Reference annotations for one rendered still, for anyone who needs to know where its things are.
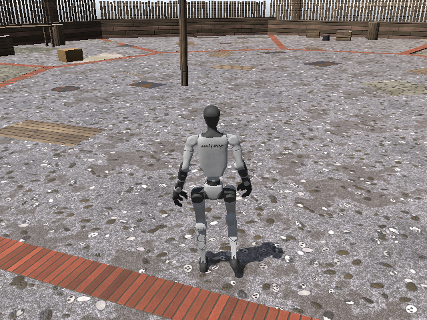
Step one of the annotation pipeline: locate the right robot hand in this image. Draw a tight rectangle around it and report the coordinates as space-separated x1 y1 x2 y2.
237 183 252 197

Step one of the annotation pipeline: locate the left robot foot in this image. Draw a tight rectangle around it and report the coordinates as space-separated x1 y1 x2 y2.
199 256 209 273

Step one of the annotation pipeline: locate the right robot upper arm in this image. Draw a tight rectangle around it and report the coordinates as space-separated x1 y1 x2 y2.
226 134 245 171

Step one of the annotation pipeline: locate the left robot hand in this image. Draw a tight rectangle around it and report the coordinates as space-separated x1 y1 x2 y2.
172 190 187 207

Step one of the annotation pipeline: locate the robot right shin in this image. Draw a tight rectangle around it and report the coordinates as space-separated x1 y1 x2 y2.
228 213 238 259

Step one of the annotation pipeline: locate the robot left forearm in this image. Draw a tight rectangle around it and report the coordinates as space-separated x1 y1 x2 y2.
174 162 187 193

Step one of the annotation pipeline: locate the left robot upper arm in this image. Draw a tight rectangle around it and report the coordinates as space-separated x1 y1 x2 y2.
181 135 199 173

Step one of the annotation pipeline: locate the robot right forearm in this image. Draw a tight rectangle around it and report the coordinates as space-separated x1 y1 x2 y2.
238 160 251 186

